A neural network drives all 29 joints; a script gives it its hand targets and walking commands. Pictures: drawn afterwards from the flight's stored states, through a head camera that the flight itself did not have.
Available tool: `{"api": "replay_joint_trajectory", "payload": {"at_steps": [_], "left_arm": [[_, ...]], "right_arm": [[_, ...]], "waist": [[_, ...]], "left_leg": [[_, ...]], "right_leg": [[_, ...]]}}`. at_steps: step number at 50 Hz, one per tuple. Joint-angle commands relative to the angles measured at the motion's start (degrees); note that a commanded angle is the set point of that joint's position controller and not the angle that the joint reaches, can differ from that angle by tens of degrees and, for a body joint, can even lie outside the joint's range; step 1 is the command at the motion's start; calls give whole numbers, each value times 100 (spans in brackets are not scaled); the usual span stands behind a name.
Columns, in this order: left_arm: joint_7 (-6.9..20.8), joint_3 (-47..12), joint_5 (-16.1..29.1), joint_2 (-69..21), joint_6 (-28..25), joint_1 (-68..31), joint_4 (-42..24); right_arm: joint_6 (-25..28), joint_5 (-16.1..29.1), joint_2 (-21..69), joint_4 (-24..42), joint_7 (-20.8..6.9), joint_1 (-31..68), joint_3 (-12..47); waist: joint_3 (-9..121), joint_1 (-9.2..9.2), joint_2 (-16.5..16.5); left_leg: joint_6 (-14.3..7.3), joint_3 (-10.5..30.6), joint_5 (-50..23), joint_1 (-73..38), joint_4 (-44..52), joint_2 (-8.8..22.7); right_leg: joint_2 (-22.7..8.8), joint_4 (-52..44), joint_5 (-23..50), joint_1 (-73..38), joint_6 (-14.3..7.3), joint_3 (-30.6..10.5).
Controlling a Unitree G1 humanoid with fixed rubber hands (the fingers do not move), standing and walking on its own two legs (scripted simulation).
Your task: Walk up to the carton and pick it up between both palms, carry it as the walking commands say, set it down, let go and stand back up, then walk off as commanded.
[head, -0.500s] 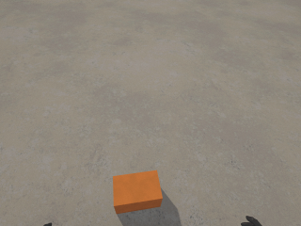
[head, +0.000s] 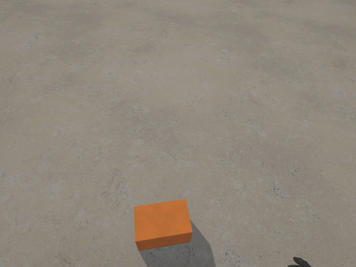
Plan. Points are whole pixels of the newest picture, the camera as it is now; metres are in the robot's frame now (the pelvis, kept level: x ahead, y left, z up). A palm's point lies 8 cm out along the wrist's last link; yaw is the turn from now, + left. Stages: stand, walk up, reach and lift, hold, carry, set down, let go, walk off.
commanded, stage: stand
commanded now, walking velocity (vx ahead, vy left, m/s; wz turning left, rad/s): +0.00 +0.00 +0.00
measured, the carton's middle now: (162, 224) +0.46 +0.05 -0.70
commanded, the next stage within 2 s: walk off in 0.26 s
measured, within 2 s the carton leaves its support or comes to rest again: neither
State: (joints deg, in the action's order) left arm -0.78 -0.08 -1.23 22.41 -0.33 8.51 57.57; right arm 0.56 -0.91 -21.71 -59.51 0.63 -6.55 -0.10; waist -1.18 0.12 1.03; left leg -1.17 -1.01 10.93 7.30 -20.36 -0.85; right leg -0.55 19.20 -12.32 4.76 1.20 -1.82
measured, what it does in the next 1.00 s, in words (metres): shifts its weight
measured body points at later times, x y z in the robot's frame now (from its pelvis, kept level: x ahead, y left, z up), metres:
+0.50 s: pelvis +0.00 +0.00 +0.00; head +0.00 +0.00 +0.45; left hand +0.09 +0.31 -0.12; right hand +0.10 -0.32 -0.11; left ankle +0.00 +0.10 -0.75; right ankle -0.02 -0.13 -0.75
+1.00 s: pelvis +0.05 -0.02 -0.01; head +0.07 -0.02 +0.44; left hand +0.08 +0.25 -0.16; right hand +0.10 -0.28 -0.16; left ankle +0.00 +0.10 -0.75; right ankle -0.02 -0.13 -0.75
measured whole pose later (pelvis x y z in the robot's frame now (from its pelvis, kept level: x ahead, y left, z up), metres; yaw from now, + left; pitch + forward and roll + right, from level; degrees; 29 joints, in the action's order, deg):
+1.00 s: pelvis +0.05 -0.02 -0.01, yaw +1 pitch -1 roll +0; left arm -3.2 -0.8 -1.1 14.5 0.2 13.3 61.5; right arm -0.5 -0.3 -14.3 -62.9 2.8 -11.4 0.7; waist -1.9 0.1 0.3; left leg 0.2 -0.2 17.7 6.2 -24.9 0.0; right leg 0.2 23.7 -19.3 3.4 -0.1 -0.8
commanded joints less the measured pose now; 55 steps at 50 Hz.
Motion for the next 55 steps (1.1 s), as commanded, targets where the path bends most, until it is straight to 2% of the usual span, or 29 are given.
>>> {"api": "replay_joint_trajectory", "payload": {"at_steps": [1, 22, 23, 24, 27, 29, 31, 33, 35, 37, 39, 47, 55], "left_arm": [[-21, 171, 6, 933, -56, -164, -218], [-13, 167, 24, 981, -69, -227, -91], [-11, 73, 47, 637, -43, -144, -24], [-3, -55, 38, 211, 56, 159, 129], [2, 20, -73, 546, 156, 249, 98], [9, 44, -103, 559, 120, 236, 28], [-21, -9, -89, 285, 14, 213, -17], [-36, -22, -52, 232, -84, 435, -1], [-69, -5, -21, 262, -113, 580, 97], [-123, 6, 18, 246, -98, 679, 155], [-160, 7, 35, 156, -69, 836, 243], [-268, 46, 11, -45, 28, 898, 328], [-295, 105, -2, -110, 57, 782, 277]], "right_arm": [[56, 7, -1007, 220, 22, 225, -173], [69, 23, -1056, 105, 11, 297, -170], [73, 49, -733, 20, 14, 128, -78], [-59, 24, -370, -93, -7, -89, 27], [-209, -38, -675, -38, -36, -221, -64], [-191, -51, -651, -8, -40, -369, -94], [-99, -40, -499, -23, -8, -456, -68], [-18, 7, -591, 24, 8, -376, -81], [29, 32, -339, -4, 29, -443, -36], [40, 51, -192, -98, 93, -674, 8], [29, 54, -209, -201, 137, -864, 4], [-83, 58, 12, -290, 243, -885, -27], [-140, 56, 90, -230, 229, -705, -116]], "waist": [[132, 6, -103], [162, 13, -104], [264, 22, -178], [220, -22, -169], [-308, -9, -183], [-638, 36, -202], [-669, 58, -285], [-355, -52, -399], [-262, -47, 37], [53, 0, 138], [331, 1, 38], [282, 3, -61], [81, -18, -70]], "left_leg": [[-27, 720, -805, -130, 337, 759], [-40, 708, -922, -194, 369, 791], [4, 682, -576, -189, 447, 766], [51, 679, 101, -111, 528, 778], [-90, 728, 2336, 406, 332, 624], [-203, 905, 2795, 608, 221, 696], [-251, 984, 1720, 480, 196, 770], [-256, 1007, 398, 406, 21, 829], [-144, 575, -1177, 242, -502, 666], [5, 447, -2148, 7, -667, 694], [62, 394, -2695, -218, -725, 714], [70, 321, -2939, -445, -545, 691], [32, 363, -2314, -377, -258, 639]], "right_leg": [[-592, -301, 670, 235, -150, -498], [-623, -339, 776, 192, -170, -493], [-613, -374, 480, 111, -132, -418], [-604, -363, -9, 173, -54, -384], [-397, -6, -1997, 825, -168, -247], [-413, 177, -2425, 1206, -265, -324], [-354, 359, -1307, 1190, -274, -221], [-352, 388, -439, 827, -233, -181], [-553, 412, 909, 491, -235, -315], [-649, 528, 2383, 106, -206, -312], [-671, 657, 3112, -110, -164, -237], [-576, 497, 3131, -189, -164, -125], [-527, 229, 2625, -155, -202, -168]]}}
